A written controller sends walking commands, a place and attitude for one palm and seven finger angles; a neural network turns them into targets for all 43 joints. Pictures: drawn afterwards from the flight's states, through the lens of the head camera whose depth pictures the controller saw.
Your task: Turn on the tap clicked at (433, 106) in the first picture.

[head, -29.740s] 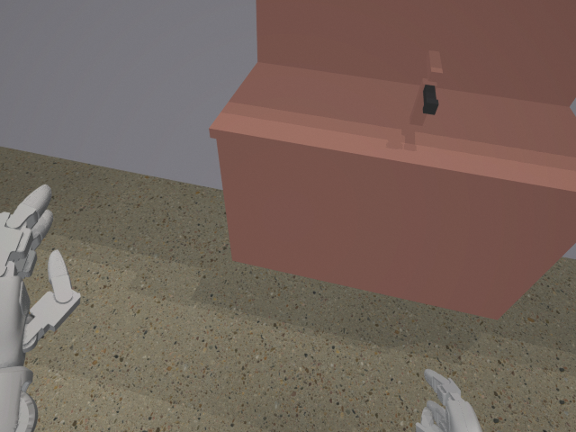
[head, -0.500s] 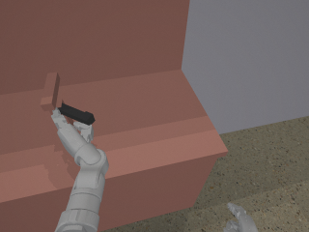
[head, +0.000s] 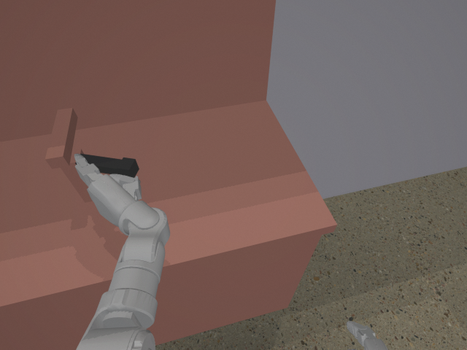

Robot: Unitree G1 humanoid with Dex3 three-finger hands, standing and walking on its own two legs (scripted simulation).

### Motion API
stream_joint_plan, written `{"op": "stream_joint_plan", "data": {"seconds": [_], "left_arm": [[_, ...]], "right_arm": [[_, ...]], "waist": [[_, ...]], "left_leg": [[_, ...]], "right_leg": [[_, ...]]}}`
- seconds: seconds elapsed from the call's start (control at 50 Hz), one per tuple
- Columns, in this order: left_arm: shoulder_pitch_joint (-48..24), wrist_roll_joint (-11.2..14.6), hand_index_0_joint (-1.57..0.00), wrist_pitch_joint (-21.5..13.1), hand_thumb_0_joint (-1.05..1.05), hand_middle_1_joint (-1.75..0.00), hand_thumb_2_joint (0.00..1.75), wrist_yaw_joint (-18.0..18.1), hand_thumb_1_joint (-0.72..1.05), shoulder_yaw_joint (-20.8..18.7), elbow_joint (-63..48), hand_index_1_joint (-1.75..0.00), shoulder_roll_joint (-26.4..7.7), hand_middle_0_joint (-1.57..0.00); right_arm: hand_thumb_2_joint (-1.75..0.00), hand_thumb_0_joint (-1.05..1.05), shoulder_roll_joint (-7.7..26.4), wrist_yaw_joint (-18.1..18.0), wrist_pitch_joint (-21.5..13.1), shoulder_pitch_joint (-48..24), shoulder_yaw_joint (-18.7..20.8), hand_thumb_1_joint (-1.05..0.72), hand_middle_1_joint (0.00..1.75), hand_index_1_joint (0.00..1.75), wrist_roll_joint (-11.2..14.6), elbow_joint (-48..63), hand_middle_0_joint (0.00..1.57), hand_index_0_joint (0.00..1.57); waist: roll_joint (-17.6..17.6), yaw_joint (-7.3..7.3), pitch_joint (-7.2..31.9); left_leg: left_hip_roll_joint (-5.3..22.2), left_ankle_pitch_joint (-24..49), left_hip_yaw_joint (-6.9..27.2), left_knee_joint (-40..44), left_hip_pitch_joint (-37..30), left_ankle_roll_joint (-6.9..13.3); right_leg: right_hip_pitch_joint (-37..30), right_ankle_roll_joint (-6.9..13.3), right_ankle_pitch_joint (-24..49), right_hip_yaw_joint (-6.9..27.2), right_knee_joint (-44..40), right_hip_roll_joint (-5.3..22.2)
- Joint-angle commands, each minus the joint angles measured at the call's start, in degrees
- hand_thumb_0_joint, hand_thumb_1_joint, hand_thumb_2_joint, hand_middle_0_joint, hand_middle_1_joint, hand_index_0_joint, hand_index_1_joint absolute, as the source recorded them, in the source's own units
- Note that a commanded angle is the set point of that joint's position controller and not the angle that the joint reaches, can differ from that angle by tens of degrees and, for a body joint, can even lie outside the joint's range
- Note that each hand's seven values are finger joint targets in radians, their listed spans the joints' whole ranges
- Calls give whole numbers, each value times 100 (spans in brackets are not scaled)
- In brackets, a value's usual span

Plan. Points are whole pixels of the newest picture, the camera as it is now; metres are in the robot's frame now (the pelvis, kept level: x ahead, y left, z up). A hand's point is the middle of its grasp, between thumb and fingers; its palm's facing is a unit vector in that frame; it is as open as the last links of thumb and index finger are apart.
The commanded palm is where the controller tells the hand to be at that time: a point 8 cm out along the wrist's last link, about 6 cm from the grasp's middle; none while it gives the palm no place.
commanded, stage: push the lever round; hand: left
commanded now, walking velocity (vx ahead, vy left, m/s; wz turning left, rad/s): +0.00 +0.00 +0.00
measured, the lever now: (128, 168) +0.41 +0.23 +0.08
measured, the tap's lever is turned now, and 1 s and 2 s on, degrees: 65 76 76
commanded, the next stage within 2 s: lift the hand up off the lever in 0.40 s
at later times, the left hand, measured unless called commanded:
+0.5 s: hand (141, 175) +0.40 +0.20 +0.08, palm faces +0.81 -0.57 -0.11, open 7.7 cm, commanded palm +0.35 +0.21 +0.07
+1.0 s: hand (136, 169) +0.40 +0.20 +0.09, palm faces +0.80 -0.60 -0.08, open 7.8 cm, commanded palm +0.34 +0.21 +0.09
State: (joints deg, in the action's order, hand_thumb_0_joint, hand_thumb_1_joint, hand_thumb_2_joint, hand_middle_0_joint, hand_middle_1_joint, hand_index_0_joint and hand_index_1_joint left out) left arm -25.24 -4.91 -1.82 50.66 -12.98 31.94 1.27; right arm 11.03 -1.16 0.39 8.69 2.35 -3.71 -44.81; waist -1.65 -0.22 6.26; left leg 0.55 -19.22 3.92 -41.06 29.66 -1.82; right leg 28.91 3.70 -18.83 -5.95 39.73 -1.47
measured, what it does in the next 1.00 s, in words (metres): stands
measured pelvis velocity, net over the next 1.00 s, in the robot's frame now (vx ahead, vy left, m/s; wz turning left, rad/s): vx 0.00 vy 0.01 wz -0.02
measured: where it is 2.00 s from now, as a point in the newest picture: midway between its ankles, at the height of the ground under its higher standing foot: outside the picture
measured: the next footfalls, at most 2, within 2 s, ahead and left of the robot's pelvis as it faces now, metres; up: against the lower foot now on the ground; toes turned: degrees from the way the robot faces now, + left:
none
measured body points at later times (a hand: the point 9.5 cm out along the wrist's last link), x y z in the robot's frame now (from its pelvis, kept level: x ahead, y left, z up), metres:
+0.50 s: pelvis +0.00 +0.00 +0.00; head +0.02 -0.01 +0.45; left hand +0.35 +0.23 +0.09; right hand +0.14 -0.25 -0.12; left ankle +0.01 +0.14 -0.72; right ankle +0.01 -0.08 -0.72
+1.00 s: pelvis +0.00 +0.01 +0.01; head +0.02 +0.00 +0.46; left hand +0.35 +0.23 +0.10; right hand +0.13 -0.24 -0.11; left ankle +0.01 +0.14 -0.72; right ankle +0.01 -0.08 -0.72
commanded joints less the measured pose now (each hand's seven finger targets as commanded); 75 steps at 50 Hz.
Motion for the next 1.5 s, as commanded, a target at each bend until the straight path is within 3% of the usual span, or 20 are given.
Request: {"op": "stream_joint_plan", "data": {"seconds": [0.0, 0.22, 0.24, 0.42, 0.56, 0.64, 0.68, 0.74, 0.86, 0.94, 0.96, 1.04, 1.08, 1.14, 1.16, 1.3, 1.34, 1.38, 1.44, 1.48], "left_arm": [[-2384, -209, -15, -352, 0, -15, 90, -23, 90, 180, -1091, -15, -559, -15], [-2346, -229, -15, -343, 0, -15, 90, -52, 90, 242, -1165, -15, -489, -15], [-2174, -234, -15, -309, 0, -15, 90, -29, 90, -111, -1004, -15, -821, -15], [-2925, -316, -15, -419, 0, -15, 90, 0, 90, 98, -675, -15, -713, -15], [-2720, -278, -15, -441, 0, -15, 90, 31, 90, -258, -787, -15, -963, -15], [-2453, -267, -15, -377, 0, -15, 90, 6, 90, -397, -895, -15, -1104, -15], [-2622, -219, -15, -353, 0, -15, 90, -34, 90, -99, -1006, -15, -833, -15], [-2499, -213, -15, -303, 0, -15, 90, 3, 90, -401, -1033, -15, -1126, -15], [-2493, -246, -15, -223, 0, -15, 90, -27, 90, 12, -1321, -15, -745, -15], [-2150, -191, -15, -101, 0, -15, 90, -25, 90, -156, -1414, -15, -856, -15], [-2101, -144, -15, -38, 0, -15, 90, -70, 90, 108, -1391, -15, -578, -15], [-2287, -175, -15, 23, 0, -15, 90, -23, 90, -47, -1675, -15, -801, -15], [-2417, -184, -15, 72, 0, -15, 90, -50, 90, 326, -1687, -15, -450, -15], [-2333, -200, -15, 117, 0, -15, 90, -6, 90, 14, -1835, -15, -750, -15], [-2408, -200, -15, 129, 0, -15, 90, -28, 90, 305, -1980, -15, -475, -15], [-2462, -236, -15, 285, 0, -15, 90, -63, 90, 521, -2386, -15, -340, -15], [-2092, -202, -15, 348, 0, -15, 90, -56, 90, 228, -2459, -15, -598, -15], [-2418, -201, -15, 402, 0, -15, 90, -89, 90, 575, -2480, -15, -317, -15], [-2187, -137, -15, 541, 0, -15, 90, -88, 90, 247, -2317, -15, -585, -15], [-2328, -80, -15, 629, 0, -15, 90, -133, 90, 518, -2217, -15, -325, -15]], "right_arm": [[-90, 0, 656, -47, -222, -461, 188, -90, 30, 30, 0, 712, 20, 20], [-90, 0, 655, -4, -184, -388, 197, -90, 30, 30, -12, 754, 20, 20], [-90, 0, 701, -31, -168, -387, 220, -90, 30, 30, -9, 704, 20, 20], [-90, 0, 662, -30, -156, -367, 181, -90, 30, 30, -11, 632, 20, 20], [-90, 0, 681, -5, -113, -258, 213, -90, 30, 30, -17, 714, 20, 20], [-90, 0, 717, 16, -105, -241, 233, -90, 30, 30, -15, 721, 20, 20], [-90, 0, 690, 34, -126, -290, 211, -90, 30, 30, 9, 777, 20, 20], [-90, 0, 729, 6, -145, -319, 219, -90, 30, 30, 2, 732, 20, 20], [-90, 0, 670, 47, -175, -374, 206, -90, 30, 30, 13, 769, 20, 20], [-90, 0, 708, 41, -167, -409, 228, -90, 30, 30, 11, 780, 20, 20], [-90, 0, 671, 54, -155, -456, 205, -90, 30, 30, 38, 824, 20, 20], [-90, 0, 686, 33, -180, -553, 210, -90, 30, 30, 34, 781, 20, 20], [-90, 0, 630, 44, -192, -627, 178, -90, 30, 30, 41, 799, 20, 20], [-90, 0, 647, 25, -194, -653, 199, -90, 30, 30, 29, 776, 20, 20], [-90, 0, 616, 45, -200, -680, 165, -90, 30, 30, 27, 833, 20, 20], [-90, 0, 582, 48, -195, -777, 159, -90, 30, 30, 24, 841, 20, 20], [-90, 0, 619, 30, -200, -794, 183, -90, 30, 30, 13, 849, 20, 20], [-90, 0, 578, 23, -194, -879, 137, -90, 30, 30, 41, 840, 20, 20], [-90, 0, 603, -24, -178, -916, 140, -90, 30, 30, 54, 797, 20, 20], [-90, 0, 573, -38, -166, -986, 97, -90, 30, 30, 84, 814, 20, 20]], "waist": [[415, 160, 1623], [386, 174, 1682], [420, 101, 1613], [230, 291, 1528], [263, 157, 1940], [226, 82, 1867], [340, 178, 1723], [307, 83, 1613], [46, 85, 1658], [214, -21, 1710], [288, 43, 1586], [165, -12, 1552], [187, 68, 1459], [154, -50, 1596], [97, -18, 1641], [87, -15, 1729], [179, -141, 1794], [165, -24, 1646], [196, -108, 1498], [315, -31, 1397]], "left_leg": [[-45, 1140, -227, 318, -535, 249], [-59, 1422, -282, 260, -543, 253], [-53, 1316, -237, 309, -461, 246], [-52, 966, -266, 304, -431, 269], [-66, 1325, -288, 309, -478, 257], [-46, 1471, -282, 347, -523, 248], [-44, 1358, -299, 376, -536, 262], [-50, 1218, -279, 479, -528, 266], [-32, 1391, -279, 571, -777, 215], [-27, 1570, -268, 610, -840, 201], [-26, 1543, -288, 631, -844, 200], [4, 1545, -254, 686, -990, 184], [4, 1465, -265, 682, -999, 174], [10, 1586, -244, 706, -1080, 154], [-3, 1695, -268, 703, -1149, 145], [35, 2107, -273, 625, -1342, 96], [30, 2172, -237, 664, -1325, 82], [26, 2023, -252, 674, -1330, 89], [-3, 1810, -239, 787, -1275, 98], [-18, 1674, -267, 821, -1266, 130]], "right_leg": [[-969, -225, 1043, 390, -788, 296], [-1089, -247, 1577, 390, -703, 322], [-1084, -231, 1386, 384, -737, 295], [-812, -244, 929, 420, -800, 309], [-1140, -243, 1423, 404, -664, 282], [-1230, -222, 1580, 379, -690, 249], [-1153, -247, 1442, 369, -748, 264], [-1182, -232, 1177, 370, -862, 226], [-1194, -182, 1208, 297, -823, 214], [-1367, -174, 1412, 272, -848, 199], [-1331, -188, 1364, 259, -875, 218], [-1309, -161, 1233, 259, -958, 193], [-1214, -177, 1140, 254, -961, 221], [-1334, -157, 1221, 258, -962, 196], [-1352, -159, 1348, 248, -913, 217], [-1422, -144, 1760, 233, -846, 233], [-1564, -135, 1804, 222, -847, 214], [-1434, -154, 1674, 232, -878, 250], [-1511, -152, 1446, 254, -1029, 239], [-1490, -178, 1362, 270, -1108, 272]]}}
